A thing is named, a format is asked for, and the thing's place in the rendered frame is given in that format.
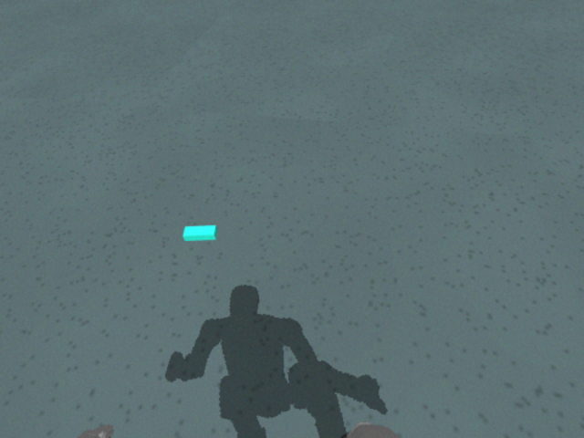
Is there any small box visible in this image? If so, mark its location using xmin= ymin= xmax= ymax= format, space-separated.
xmin=183 ymin=225 xmax=218 ymax=241

